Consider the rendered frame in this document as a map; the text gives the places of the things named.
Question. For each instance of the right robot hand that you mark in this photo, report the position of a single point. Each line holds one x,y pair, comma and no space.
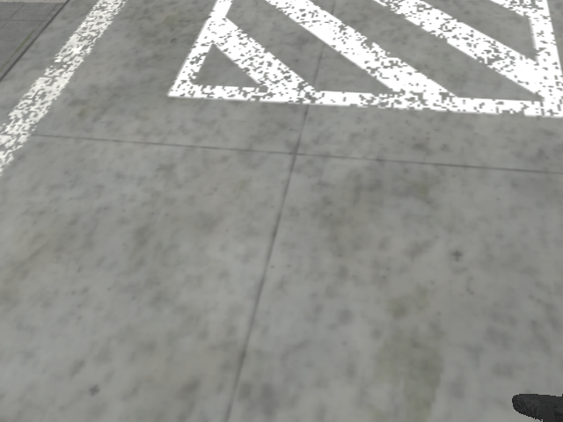
545,407

